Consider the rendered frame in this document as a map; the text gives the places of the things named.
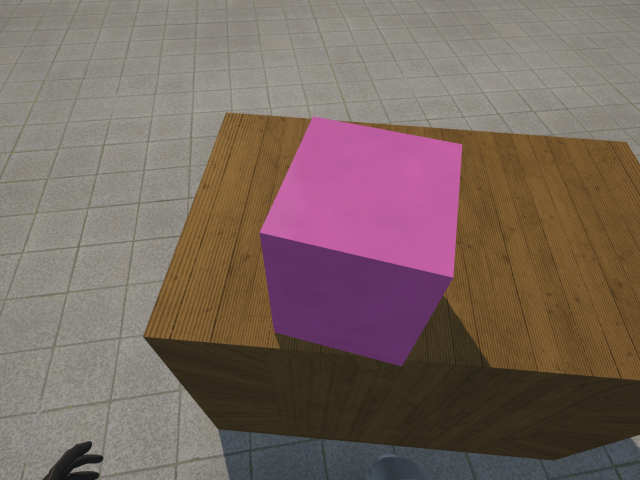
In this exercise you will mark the pedestal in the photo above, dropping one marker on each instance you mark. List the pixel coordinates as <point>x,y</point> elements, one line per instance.
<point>533,350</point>

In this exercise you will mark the robot right thigh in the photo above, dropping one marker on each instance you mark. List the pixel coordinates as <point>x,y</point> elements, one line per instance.
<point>394,468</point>

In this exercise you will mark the robot left hand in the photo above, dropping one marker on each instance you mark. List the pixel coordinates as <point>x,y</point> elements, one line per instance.
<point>74,458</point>

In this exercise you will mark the robot right shin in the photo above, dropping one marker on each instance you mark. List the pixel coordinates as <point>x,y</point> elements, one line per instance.
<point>387,455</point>

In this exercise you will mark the carton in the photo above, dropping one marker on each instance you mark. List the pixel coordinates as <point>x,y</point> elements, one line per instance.
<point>359,244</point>

